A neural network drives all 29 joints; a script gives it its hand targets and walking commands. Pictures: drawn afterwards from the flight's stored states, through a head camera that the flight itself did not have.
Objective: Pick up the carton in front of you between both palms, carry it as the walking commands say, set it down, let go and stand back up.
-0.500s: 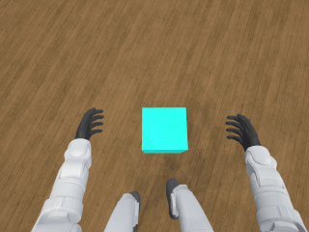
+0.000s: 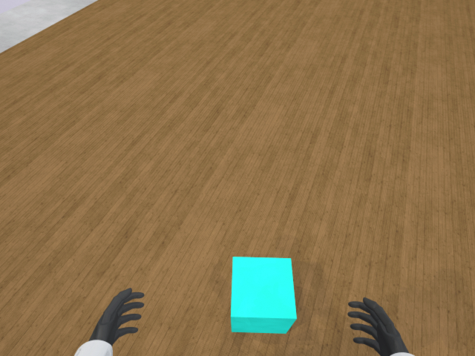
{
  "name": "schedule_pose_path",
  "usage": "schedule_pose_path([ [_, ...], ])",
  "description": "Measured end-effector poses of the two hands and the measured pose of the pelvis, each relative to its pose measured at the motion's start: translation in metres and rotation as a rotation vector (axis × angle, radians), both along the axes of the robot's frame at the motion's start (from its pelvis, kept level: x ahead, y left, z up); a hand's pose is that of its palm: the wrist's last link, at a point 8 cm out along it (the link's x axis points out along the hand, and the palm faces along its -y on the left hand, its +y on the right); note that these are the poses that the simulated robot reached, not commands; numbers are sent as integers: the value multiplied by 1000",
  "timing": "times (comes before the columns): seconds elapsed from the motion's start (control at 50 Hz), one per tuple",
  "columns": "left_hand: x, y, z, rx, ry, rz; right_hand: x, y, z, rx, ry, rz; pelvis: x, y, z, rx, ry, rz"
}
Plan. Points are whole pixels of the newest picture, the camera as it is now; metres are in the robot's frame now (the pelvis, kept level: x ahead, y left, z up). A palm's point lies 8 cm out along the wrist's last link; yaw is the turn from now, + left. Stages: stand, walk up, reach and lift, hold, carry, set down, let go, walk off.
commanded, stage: let go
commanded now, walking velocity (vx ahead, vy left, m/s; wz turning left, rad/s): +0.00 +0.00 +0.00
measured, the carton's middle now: (260, 296) +0.40 -0.07 -0.65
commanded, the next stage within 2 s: stand in 0.38 s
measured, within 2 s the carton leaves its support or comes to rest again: neither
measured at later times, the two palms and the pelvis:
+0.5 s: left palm (95, 352) +0.15 +0.25 -0.08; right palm (412, 349) +0.16 -0.27 -0.08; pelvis +0.01 -0.01 -0.01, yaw +0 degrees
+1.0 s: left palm out of the picture +0.13 +0.27 -0.09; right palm out of the picture +0.14 -0.31 -0.10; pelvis +0.02 -0.02 +0.00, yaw +2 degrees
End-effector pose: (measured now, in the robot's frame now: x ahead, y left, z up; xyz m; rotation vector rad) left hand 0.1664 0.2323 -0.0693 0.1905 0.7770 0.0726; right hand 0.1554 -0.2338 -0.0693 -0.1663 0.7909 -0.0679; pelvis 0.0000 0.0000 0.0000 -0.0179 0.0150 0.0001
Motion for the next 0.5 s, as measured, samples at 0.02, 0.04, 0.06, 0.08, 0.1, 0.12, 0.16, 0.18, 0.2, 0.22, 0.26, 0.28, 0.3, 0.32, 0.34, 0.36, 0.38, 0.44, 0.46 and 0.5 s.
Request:
schedule_pose_path([
  [0.02, -2, 2, 1, 0, 2, 1, 0, 1, 0, 1, 0, 3, 0, 1, 0, -1, -15, 0],
  [0.04, -4, 3, 2, 0, 4, 3, 1, 3, 1, 1, 0, 6, 0, 2, 0, -1, -30, 0],
  [0.06, -6, 4, 3, -1, 6, 4, 2, 4, 1, 2, 0, 8, 0, 3, 0, -1, -42, 0],
  [0.08, -7, 4, 4, -2, 8, 5, 3, 4, 1, 2, 0, 10, -1, 3, 0, -2, -53, 1],
  [0.1, -7, 5, 4, -3, 10, 6, 4, 5, 1, 3, 0, 11, -1, 4, 0, -2, -63, 1],
  [0.12, -8, 5, 4, -4, 11, 7, 5, 6, 1, 3, 1, 12, -1, 4, 0, -2, -72, 1],
  [0.16, -8, 4, 4, -6, 14, 7, 6, 6, 1, 2, 3, 13, -1, 4, -1, -2, -85, 2],
  [0.18, -7, 3, 4, -7, 15, 6, 6, 6, 1, 1, 5, 13, -1, 3, -1, -2, -90, 3],
  [0.2, -7, 2, 4, -8, 16, 6, 6, 5, 1, 1, 7, 13, -1, 3, -1, -2, -93, 3],
  [0.22, -6, 1, 4, -8, 17, 5, 6, 4, 1, 0, 9, 13, 0, 2, -1, -2, -96, 3],
  [0.26, -5, -1, 4, -9, 18, 4, 6, 3, 1, -2, 13, 11, 0, 0, -1, -2, -100, 4],
  [0.28, -4, -2, 4, -10, 19, 4, 6, 1, 1, -2, 14, 11, 1, 0, -1, -2, -101, 4],
  [0.3, -4, -3, 3, -10, 17, 7, 5, -1, 1, -11, 22, 7, 1, -1, -1, -2, -100, 2],
  [0.32, -4, -4, 2, -7, 17, 11, 5, -3, 1, -22, 28, -1, 1, -2, -2, -1, -98, 0],
  [0.34, -5, -5, 0, -4, 18, 13, 5, -6, 1, -32, 33, -8, 2, -3, -2, 0, -96, -2],
  [0.36, -5, -6, -1, -2, 19, 15, 5, -9, 1, -40, 37, -15, 2, -5, -3, 0, -94, -3],
  [0.38, -5, -7, -2, 0, 20, 15, 5, -11, 1, -47, 40, -20, 3, -6, -3, 1, -92, -4],
  [0.44, -10, 0, -10, 60, 51, 18, 4, -25, -4, -97, 34, -31, 4, -9, -5, 4, -56, 1],
  [0.46, -13, 5, -12, 82, 66, 23, 4, -30, -6, -113, 35, -34, 4, -10, -6, 5, -47, 2],
  [0.5, -18, 17, -14, 120, 89, 38, 2, -40, -10, -138, 42, -36, 6, -11, -7, 6, -33, 4],
])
